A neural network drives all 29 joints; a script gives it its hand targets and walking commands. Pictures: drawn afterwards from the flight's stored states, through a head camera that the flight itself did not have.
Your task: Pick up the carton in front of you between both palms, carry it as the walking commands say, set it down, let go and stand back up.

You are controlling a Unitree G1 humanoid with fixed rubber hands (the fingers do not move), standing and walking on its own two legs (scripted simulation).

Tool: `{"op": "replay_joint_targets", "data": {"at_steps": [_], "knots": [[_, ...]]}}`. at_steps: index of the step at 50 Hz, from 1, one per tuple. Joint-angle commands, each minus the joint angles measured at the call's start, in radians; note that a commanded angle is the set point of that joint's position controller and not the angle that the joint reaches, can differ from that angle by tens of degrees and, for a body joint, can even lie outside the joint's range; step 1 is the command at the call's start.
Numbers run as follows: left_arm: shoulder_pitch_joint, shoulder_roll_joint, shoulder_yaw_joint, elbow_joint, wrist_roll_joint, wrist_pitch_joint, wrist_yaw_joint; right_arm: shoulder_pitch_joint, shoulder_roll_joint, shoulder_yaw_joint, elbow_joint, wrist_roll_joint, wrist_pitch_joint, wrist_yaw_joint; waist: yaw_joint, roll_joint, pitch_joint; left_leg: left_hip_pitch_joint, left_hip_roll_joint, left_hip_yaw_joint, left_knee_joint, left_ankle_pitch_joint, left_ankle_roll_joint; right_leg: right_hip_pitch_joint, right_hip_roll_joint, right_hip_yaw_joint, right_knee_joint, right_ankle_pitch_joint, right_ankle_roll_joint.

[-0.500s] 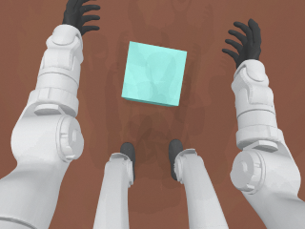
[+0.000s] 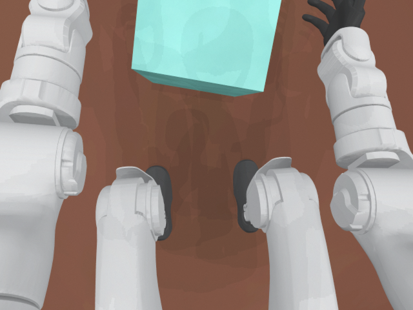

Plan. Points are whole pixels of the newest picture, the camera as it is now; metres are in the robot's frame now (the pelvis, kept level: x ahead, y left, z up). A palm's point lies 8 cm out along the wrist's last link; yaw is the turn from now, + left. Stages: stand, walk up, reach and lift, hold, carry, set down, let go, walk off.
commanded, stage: reach and lift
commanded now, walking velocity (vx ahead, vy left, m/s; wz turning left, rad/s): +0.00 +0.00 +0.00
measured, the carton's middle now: (203, 34) +0.54 +0.00 -0.30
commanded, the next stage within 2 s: none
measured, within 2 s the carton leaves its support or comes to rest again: leaves its support in 1.02 s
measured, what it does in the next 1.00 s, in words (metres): lowers itself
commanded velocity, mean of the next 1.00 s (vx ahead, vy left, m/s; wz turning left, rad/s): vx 0.00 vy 0.00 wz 0.00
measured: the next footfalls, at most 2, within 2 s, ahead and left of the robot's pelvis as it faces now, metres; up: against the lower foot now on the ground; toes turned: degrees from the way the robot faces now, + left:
none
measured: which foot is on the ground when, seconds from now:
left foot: down 0.00-1.00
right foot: down 0.00-1.00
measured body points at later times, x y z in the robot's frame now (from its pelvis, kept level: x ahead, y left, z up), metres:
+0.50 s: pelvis +0.00 +0.00 -0.06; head +0.38 +0.02 +0.18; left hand +0.59 +0.17 -0.24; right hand +0.55 -0.18 -0.24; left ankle +0.11 +0.12 -0.39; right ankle +0.12 -0.13 -0.39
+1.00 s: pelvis +0.00 +0.00 -0.06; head +0.37 +0.03 +0.18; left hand +0.59 +0.15 -0.24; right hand +0.56 -0.16 -0.23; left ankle +0.11 +0.12 -0.39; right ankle +0.12 -0.12 -0.39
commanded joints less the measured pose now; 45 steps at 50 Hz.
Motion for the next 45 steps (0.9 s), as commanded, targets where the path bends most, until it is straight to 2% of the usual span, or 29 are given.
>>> {"op": "replay_joint_targets", "data": {"at_steps": [1, 4, 8, 14, 16, 20, 27, 31, 35, 37, 39, 40, 42, 45], "knots": [[-0.355, 0.12, -0.006, -0.013, -0.017, -0.021, -0.003, -0.29, -0.126, -0.005, -0.03, 0.0, -0.017, -0.001, -0.023, 0.134, -1.127, 0.659, -0.001, 0.035, -0.12, 0.118, -0.004, 0.532, 0.01, -0.076, -0.111, 0.168, 0.027], [-0.389, 0.126, -0.019, 0.048, -0.026, -0.038, -0.007, -0.337, -0.128, -0.007, 0.039, -0.014, -0.033, 0.007, -0.023, 0.112, -1.032, 0.594, 0.007, 0.022, -0.079, 0.096, 0.0, 0.517, 0.006, -0.067, -0.064, 0.155, 0.027], [-0.44, 0.138, -0.045, 0.078, -0.043, -0.062, -0.01, -0.394, -0.143, 0.0, 0.092, -0.014, -0.061, 0.015, -0.026, 0.102, -0.99, 0.575, 0.013, 0.006, -0.02, 0.133, 0.001, 0.513, 0.003, -0.057, -0.003, 0.193, 0.027], [-0.505, 0.142, -0.104, 0.017, -0.096, -0.085, 0.015, -0.448, -0.189, 0.043, 0.075, 0.049, -0.095, 0.004, -0.037, 0.137, -1.157, 0.723, 0.011, 0.004, 0.056, 0.279, -0.004, 0.541, 0.011, -0.07, 0.072, 0.317, 0.024], [-0.518, 0.116, -0.12, -0.02, -0.105, -0.086, 0.027, -0.449, -0.183, 0.067, 0.096, 0.076, -0.099, 0.011, -0.025, 0.164, -1.15, 0.733, 0.002, 0.01, 0.065, 0.308, -0.009, 0.504, 0.013, -0.071, 0.082, 0.33, 0.018], [-0.461, 0.089, -0.105, -0.045, -0.102, -0.082, 0.04, -0.401, -0.187, 0.073, 0.115, 0.073, -0.102, 0.015, -0.026, 0.153, -1.17, 0.773, -0.008, 0.017, 0.087, 0.381, -0.015, 0.501, 0.021, -0.075, 0.091, 0.382, 0.018], [-0.348, 0.044, -0.047, 0.05, -0.049, -0.083, 0.027, -0.348, -0.142, 0.037, 0.141, 0.009, -0.104, 0.015, -0.019, 0.094, -0.985, 0.565, -0.013, 0.023, 0.064, 0.27, -0.013, 0.48, 0.025, -0.051, 0.07, 0.324, 0.021], [-0.378, 0.036, -0.045, 0.044, -0.044, -0.092, 0.023, -0.389, -0.118, 0.043, 0.11, 0.002, -0.106, 0.016, -0.011, 0.082, -0.976, 0.523, -0.014, 0.026, 0.054, 0.239, -0.008, 0.515, 0.029, -0.043, 0.064, 0.315, 0.019], [-0.446, -0.046, -0.094, 0.038, -0.071, -0.093, 0.018, -0.453, -0.035, 0.093, 0.093, 0.027, -0.103, 0.018, -0.008, 0.086, -0.983, 0.541, -0.024, 0.031, 0.043, 0.213, -0.008, 0.541, 0.04, -0.045, 0.051, 0.292, 0.018], [-0.463, -0.069, -0.087, 0.04, -0.054, -0.092, 0.018, -0.465, 0.006, 0.093, 0.108, 0.015, -0.1, 0.019, -0.001, 0.085, -0.973, 0.551, -0.029, 0.037, 0.04, 0.196, -0.01, 0.555, 0.049, -0.046, 0.048, 0.276, 0.02], [-0.494, -0.209, -0.114, 0.047, -0.048, -0.085, -0.005, -0.496, 0.114, 0.098, 0.113, -0.014, -0.097, 0.038, -0.023, 0.092, -0.937, 0.551, -0.042, 0.038, 0.033, 0.172, -0.011, 0.553, 0.062, -0.054, 0.042, 0.254, 0.018], [-0.548, -0.367, -0.146, 0.034, -0.051, -0.081, -0.034, -0.562, 0.258, 0.127, 0.1, -0.021, -0.091, 0.068, -0.023, 0.099, -0.934, 0.553, -0.048, 0.035, 0.032, 0.18, -0.009, 0.535, 0.072, -0.055, 0.046, 0.257, 0.014], [-0.615, -0.671, -0.163, 0.031, -0.016, -0.062, -0.11, -0.687, 0.548, 0.152, 0.081, -0.057, -0.061, 0.152, -0.013, 0.119, -0.903, 0.538, -0.067, 0.038, 0.046, 0.185, -0.003, 0.509, 0.092, -0.059, 0.066, 0.249, 0.005], [-0.569, -0.921, -0.119, 0.0, 0.036, -0.017, -0.201, -0.735, 0.772, 0.141, 0.024, -0.107, 0.0, 0.259, -0.008, 0.118, -0.851, 0.508, -0.091, 0.049, 0.062, 0.178, 0.012, 0.456, 0.104, -0.077, 0.089, 0.212, -0.004]]}}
